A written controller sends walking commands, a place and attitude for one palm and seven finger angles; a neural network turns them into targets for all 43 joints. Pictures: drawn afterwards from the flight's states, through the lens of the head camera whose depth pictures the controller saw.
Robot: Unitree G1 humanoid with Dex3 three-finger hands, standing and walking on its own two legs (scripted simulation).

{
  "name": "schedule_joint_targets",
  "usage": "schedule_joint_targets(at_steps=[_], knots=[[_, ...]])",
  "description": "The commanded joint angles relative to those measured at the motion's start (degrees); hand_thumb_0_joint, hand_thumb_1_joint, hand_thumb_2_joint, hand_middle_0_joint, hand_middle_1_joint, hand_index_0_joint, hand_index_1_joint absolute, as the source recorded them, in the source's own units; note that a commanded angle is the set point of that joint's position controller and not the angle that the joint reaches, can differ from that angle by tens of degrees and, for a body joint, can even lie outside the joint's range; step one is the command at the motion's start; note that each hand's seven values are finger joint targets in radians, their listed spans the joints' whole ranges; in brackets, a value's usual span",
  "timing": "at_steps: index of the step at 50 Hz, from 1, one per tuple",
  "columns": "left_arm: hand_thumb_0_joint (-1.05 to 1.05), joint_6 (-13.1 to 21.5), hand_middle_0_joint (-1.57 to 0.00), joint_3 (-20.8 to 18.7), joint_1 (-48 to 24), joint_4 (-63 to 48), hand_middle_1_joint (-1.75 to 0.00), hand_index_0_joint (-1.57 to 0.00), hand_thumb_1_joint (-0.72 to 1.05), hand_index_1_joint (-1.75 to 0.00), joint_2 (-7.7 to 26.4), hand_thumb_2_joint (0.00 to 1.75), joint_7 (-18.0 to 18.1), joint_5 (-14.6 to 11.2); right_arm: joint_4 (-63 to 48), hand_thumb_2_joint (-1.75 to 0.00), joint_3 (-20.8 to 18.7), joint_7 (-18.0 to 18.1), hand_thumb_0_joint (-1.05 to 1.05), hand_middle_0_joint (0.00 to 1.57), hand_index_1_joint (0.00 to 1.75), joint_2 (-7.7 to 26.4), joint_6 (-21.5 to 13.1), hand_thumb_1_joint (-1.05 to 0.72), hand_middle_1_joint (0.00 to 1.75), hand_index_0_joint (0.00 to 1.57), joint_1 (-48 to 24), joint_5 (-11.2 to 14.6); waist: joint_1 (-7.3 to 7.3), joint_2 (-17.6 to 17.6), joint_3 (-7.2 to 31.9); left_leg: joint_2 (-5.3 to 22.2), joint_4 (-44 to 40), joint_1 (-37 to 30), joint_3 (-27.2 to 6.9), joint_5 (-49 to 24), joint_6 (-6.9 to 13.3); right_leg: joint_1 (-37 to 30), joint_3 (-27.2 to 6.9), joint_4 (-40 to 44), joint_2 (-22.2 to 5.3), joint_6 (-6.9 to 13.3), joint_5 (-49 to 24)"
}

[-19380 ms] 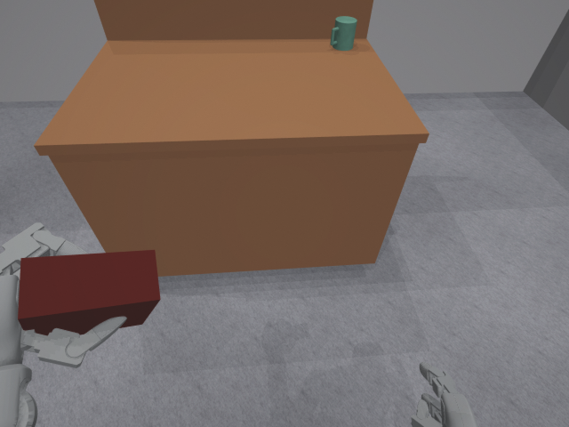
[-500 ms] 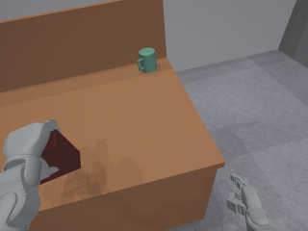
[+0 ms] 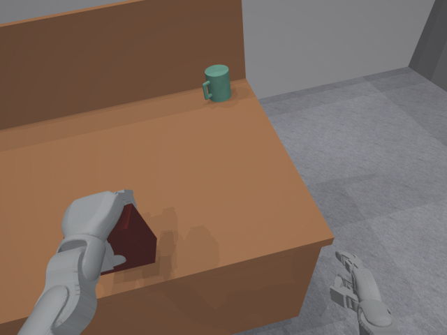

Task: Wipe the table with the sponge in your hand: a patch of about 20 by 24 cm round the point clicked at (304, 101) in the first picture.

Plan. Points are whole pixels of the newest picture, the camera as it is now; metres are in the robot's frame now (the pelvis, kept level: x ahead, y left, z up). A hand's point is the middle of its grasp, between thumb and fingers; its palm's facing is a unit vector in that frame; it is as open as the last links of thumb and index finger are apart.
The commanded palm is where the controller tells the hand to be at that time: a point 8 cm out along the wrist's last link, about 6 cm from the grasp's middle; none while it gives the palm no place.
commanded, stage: move the sponge above the wiping area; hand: left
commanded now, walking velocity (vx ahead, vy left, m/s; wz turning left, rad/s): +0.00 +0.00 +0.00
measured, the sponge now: (118, 246) +0.24 +0.25 +0.04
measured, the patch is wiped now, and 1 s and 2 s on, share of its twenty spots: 0.00 0.00 0.00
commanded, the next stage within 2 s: none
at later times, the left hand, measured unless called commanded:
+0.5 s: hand (123, 219) +0.27 +0.23 +0.08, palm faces -0.02 -0.08 -1.00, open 9.3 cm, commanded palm +0.24 +0.25 +0.16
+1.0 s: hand (129, 195) +0.31 +0.24 +0.10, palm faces +0.10 -0.05 -0.99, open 9.3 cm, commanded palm +0.27 +0.24 +0.14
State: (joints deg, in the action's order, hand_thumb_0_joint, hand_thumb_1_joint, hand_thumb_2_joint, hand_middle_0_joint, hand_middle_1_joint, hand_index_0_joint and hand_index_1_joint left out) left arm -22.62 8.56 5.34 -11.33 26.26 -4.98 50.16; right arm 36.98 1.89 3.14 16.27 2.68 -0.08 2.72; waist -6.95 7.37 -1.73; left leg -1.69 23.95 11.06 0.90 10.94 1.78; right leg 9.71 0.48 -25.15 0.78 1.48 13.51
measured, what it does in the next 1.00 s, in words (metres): stands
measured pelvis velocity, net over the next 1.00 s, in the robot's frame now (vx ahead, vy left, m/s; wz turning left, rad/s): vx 0.01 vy -0.01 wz -0.02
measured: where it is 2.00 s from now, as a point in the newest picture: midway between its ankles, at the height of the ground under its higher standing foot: outside the picture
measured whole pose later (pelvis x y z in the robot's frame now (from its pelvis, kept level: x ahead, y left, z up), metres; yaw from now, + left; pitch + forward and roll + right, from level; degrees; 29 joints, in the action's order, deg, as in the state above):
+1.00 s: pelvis +0.01 -0.01 +0.00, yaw -1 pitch -1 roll +0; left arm -18.0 8.6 -7.0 3.1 24.5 5.7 54.6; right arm 40.7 1.0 3.8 14.1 3.1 1.0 3.1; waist -6.3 5.4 0.5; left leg -0.3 24.5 12.2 1.1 11.8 0.5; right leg 10.8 0.0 -25.1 2.3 2.7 13.7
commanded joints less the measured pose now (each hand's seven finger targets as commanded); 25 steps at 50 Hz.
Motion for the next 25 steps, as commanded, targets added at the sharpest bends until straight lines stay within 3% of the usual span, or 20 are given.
schedule_joint_targets(at_steps=[1,2,3,4,6,7,9,11,12,15,16,17,18,20,21,22,23,25], knots=[[0.0,7.0,-1.2,-18.4,-23.4,-17.9,-1.6,-1.2,0.1,-1.6,23.0,1.3,8.3,7.8,-8.7,-0.9,-1.7,0.8,0.0,0.2,0.3,3.7,-3.7,-0.9,0.3,0.2,-11.7,-1.7,-1.86,-1.2,19.7,1.1,-2.0,-10.6,-7.8,-13.2,0.4,-3.7,-9.3,3.4,1.8,4.4,-8.7],[0.0,7.1,-1.2,-15.6,-22.4,-15.8,-1.6,-1.2,0.1,-1.6,18.2,1.3,9.8,7.6,-8.7,-0.9,-1.6,0.8,0.0,0.2,0.3,2.7,-3.7,-0.9,0.3,0.2,-10.2,-1.7,-1.55,-2.0,19.7,1.3,-1.6,-10.3,-7.2,-15.6,0.1,-3.3,-7.0,3.0,1.3,4.2,-9.9],[0.0,6.5,-1.2,-15.8,-21.6,-12.1,-1.6,-1.2,0.1,-1.6,17.9,1.3,11.1,7.5,-7.8,-0.9,-1.9,0.5,0.0,0.2,0.3,2.9,-3.3,-0.9,0.3,0.2,-9.9,-1.5,-1.39,-2.1,18.0,1.4,-1.3,-10.2,-6.9,-16.3,-0.6,-1.5,-7.9,3.7,1.2,4.5,-10.0],[0.0,5.4,-1.2,-15.3,-20.4,-9.9,-1.6,-1.2,0.1,-1.6,15.9,1.3,12.0,6.0,-7.5,-0.9,-2.2,0.0,0.0,0.2,0.3,2.9,-2.9,-0.9,0.3,0.2,-9.9,-1.1,-1.51,-2.8,17.4,1.3,-1.6,-9.2,-6.6,-16.3,-0.8,-2.1,-7.3,4.1,0.8,4.3,-11.0],[0.0,1.3,-1.2,-16.9,-17.6,-4.6,-1.6,-1.2,0.1,-1.6,15.6,1.3,12.9,3.4,-6.6,-0.9,-1.8,-0.7,0.0,0.2,0.3,3.6,-2.1,-0.9,0.3,0.2,-13.1,-0.2,-2.26,-2.7,13.2,0.9,-2.4,-7.4,-6.2,-14.0,-1.2,-1.6,-8.5,5.0,1.0,4.6,-9.7],[0.0,-0.3,-1.2,-13.3,-15.0,-4.7,-1.6,-1.2,0.1,-1.6,11.0,1.3,12.1,1.0,-7.4,-0.9,-1.9,-1.0,0.0,0.2,0.3,3.4,-1.7,-0.9,0.3,0.2,-12.5,0.1,-1.53,-4.1,13.1,1.2,-2.5,-6.3,-4.7,-13.3,-0.9,-2.9,-5.9,4.8,0.4,3.6,-10.6],[0.0,-3.7,-1.2,-11.8,-11.0,-2.9,-1.6,-1.2,0.1,-1.6,10.6,1.3,9.9,-0.4,-8.1,-0.9,-1.5,-1.3,0.0,0.2,0.3,4.2,-0.7,-0.9,0.3,0.2,-14.1,0.5,-1.58,-5.9,12.0,0.4,-2.7,-4.5,-4.6,-13.3,-1.2,-3.7,-6.4,4.5,-0.1,3.0,-12.7],[0.0,-6.6,-1.2,-8.3,-9.5,-2.1,-1.6,-1.2,0.1,-1.6,7.6,1.3,7.2,-0.8,-8.6,-0.9,-1.0,-1.3,0.0,0.2,0.3,4.4,0.2,-0.9,0.3,0.2,-15.9,1.2,-0.36,-5.5,8.5,0.2,-3.2,-3.5,-4.6,-11.1,-1.0,-1.9,-7.2,5.1,0.2,3.2,-10.6],[0.0,-7.3,-1.2,-4.5,-10.8,-3.2,-1.6,-1.2,0.1,-1.6,5.3,1.3,5.5,-0.8,-9.5,-0.9,-0.8,-1.3,0.0,0.2,0.3,4.6,0.4,-0.9,0.3,0.2,-15.2,1.4,0.34,-6.1,9.2,0.3,-3.0,-3.2,-4.4,-10.6,-0.5,-2.0,-5.4,4.8,0.0,2.8,-10.9],[0.0,-6.4,-1.2,-3.0,-15.1,-6.2,-1.6,-1.2,0.1,-1.6,7.5,1.3,2.9,1.0,-10.5,-0.9,-0.8,-0.8,0.0,0.2,0.3,4.5,0.2,-0.9,0.3,0.2,-13.8,1.3,1.64,-7.7,11.8,-0.3,-1.9,-3.7,-4.8,-9.6,0.6,-2.0,-6.2,4.0,-0.3,2.4,-10.5],[0.0,-5.5,-1.2,-5.6,-17.1,-8.7,-1.6,-1.2,0.1,-1.6,10.8,1.3,2.8,2.2,-10.5,-0.9,-0.7,-0.6,0.0,0.2,0.3,4.4,0.0,-0.9,0.3,0.2,-15.1,1.0,1.31,-7.3,13.1,-0.3,-1.9,-4.9,-5.0,-9.0,0.9,-2.1,-7.4,4.1,0.3,2.8,-9.0],[0.0,-4.1,-1.2,-5.5,-20.6,-10.8,-1.6,-1.2,0.1,-1.6,11.8,1.3,2.5,3.9,-10.9,-0.9,-0.8,-0.2,0.0,0.2,0.3,4.3,-0.4,-0.9,0.3,0.2,-13.6,0.5,1.25,-7.4,16.4,-0.6,-0.9,-5.9,-4.6,-10.6,1.4,-3.2,-6.4,3.4,0.1,2.6,-10.8],[0.0,-1.9,-1.2,-8.4,-22.8,-11.9,-1.6,-1.2,0.1,-1.6,15.6,1.3,3.0,5.5,-10.5,-0.9,-0.9,0.0,0.0,0.2,0.3,4.0,-0.7,-0.9,0.3,0.2,-12.6,0.1,1.05,-7.2,18.2,-0.6,-0.5,-6.8,-4.8,-11.6,1.4,-3.7,-7.2,3.2,-0.1,2.6,-11.6],[0.0,3.1,-1.2,-10.8,-25.6,-13.6,-1.6,-1.2,0.1,-1.6,17.0,1.3,5.1,6.7,-9.7,-0.9,-1.4,0.7,0.0,0.2,0.3,3.4,-1.4,-0.9,0.3,0.2,-11.0,-0.9,0.38,-5.6,20.8,-0.3,0.2,-9.1,-5.0,-14.5,1.3,-4.3,-7.7,2.9,0.2,3.1,-14.1],[0.0,5.0,-1.2,-15.8,-25.5,-16.0,-1.6,-1.2,0.1,-1.6,21.5,1.3,6.9,7.0,-9.3,-0.9,-1.7,1.1,0.0,0.2,0.3,3.6,-2.1,-0.9,0.3,0.2,-11.5,-1.2,-0.61,-3.3,21.8,-0.2,0.2,-10.4,-5.6,-14.2,1.2,-5.0,-9.8,3.2,1.0,3.9,-14.0],[0.0,6.4,-1.2,-14.8,-24.9,-14.4,-1.6,-1.2,0.1,-1.6,18.9,1.3,8.4,7.5,-9.2,-0.9,-1.6,1.5,0.0,0.2,0.3,2.9,-2.6,-0.9,0.3,0.2,-10.4,-1.5,-0.68,-3.2,22.4,-0.3,0.6,-10.5,-5.1,-16.4,1.1,-5.2,-8.1,2.8,0.7,4.0,-15.5],[0.0,7.0,-1.2,-15.4,-22.8,-10.8,-1.6,-1.2,0.1,-1.6,18.3,1.3,9.9,7.3,-8.2,-0.9,-2.1,1.5,0.0,0.2,0.3,2.9,-2.7,-0.9,0.3,0.2,-9.2,-1.3,-0.46,-3.9,20.6,0.0,0.7,-10.1,-4.8,-17.0,0.6,-3.8,-8.5,3.3,0.6,4.0,-15.9],[0.0,6.0,-1.2,-14.8,-21.5,-6.2,-1.6,-1.2,0.1,-1.6,16.0,1.3,11.8,6.4,-7.2,-0.9,-2.6,0.9,0.0,0.2,0.3,3.4,-2.2,-0.9,0.3,0.2,-9.1,-0.9,-0.35,-2.1,17.2,0.3,0.2,-8.4,-5.0,-16.9,-0.2,-2.2,-8.4,3.8,0.3,4.1,-16.1]])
